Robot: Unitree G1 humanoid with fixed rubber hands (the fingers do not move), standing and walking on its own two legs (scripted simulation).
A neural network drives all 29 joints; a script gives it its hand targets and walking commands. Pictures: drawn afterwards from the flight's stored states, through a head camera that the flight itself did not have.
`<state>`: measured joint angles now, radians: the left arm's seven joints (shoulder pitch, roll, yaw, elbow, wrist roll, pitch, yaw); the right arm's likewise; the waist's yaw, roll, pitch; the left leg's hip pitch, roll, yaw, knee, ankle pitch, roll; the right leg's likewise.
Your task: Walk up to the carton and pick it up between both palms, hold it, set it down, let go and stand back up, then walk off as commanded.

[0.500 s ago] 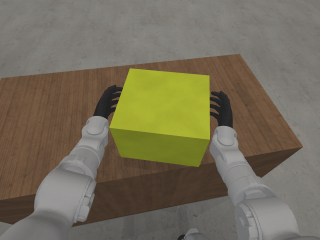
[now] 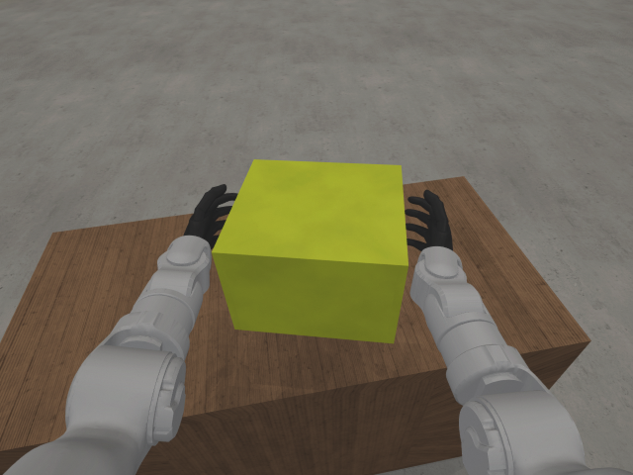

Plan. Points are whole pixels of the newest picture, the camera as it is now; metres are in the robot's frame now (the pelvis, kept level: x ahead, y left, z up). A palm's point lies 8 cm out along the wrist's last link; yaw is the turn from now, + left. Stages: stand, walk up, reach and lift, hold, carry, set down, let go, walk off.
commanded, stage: reach and lift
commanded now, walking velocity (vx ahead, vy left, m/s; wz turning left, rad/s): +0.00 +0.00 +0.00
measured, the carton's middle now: (319, 245) +0.42 -0.03 +0.07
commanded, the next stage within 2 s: hold in 1.78 s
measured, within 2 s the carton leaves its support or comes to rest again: neither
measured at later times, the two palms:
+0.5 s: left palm (185, 241) +0.39 +0.14 +0.14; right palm (436, 235) +0.36 -0.17 +0.13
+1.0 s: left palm (180, 249) +0.36 +0.14 +0.16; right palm (443, 230) +0.35 -0.17 +0.15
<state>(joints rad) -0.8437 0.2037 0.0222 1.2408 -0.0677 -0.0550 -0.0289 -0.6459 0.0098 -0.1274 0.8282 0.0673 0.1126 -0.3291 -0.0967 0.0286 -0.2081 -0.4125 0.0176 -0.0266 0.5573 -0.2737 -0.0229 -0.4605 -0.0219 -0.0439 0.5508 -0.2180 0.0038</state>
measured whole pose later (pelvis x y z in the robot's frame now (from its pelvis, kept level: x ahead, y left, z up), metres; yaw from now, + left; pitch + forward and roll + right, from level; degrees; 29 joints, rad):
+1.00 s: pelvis -0.01 +0.00 +0.01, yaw +0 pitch +0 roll +0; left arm -0.50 0.02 0.25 0.36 0.15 0.44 -0.03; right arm -0.54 -0.02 -0.06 0.45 0.10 0.35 -0.27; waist -0.07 0.02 -0.09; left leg -0.18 0.02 -0.03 0.38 -0.19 -0.02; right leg -0.24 -0.02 -0.04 0.40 -0.15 0.00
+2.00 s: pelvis +0.00 +0.00 +0.01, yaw +0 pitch +0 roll +0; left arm -0.50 0.02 0.27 0.17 0.16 0.59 -0.02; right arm -0.60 -0.04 -0.01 0.41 0.10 0.40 -0.26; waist -0.07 0.00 -0.09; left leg -0.18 0.02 -0.03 0.37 -0.19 -0.03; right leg -0.24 -0.02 -0.04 0.38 -0.15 0.00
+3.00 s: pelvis -0.01 +0.00 +0.01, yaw +0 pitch -1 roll +0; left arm -0.51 0.02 0.27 0.14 0.17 0.65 -0.02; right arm -0.62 -0.03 -0.04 0.39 0.10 0.46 -0.25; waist -0.07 0.00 -0.09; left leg -0.16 0.02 -0.03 0.37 -0.19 -0.03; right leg -0.22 -0.02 -0.04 0.38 -0.14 0.00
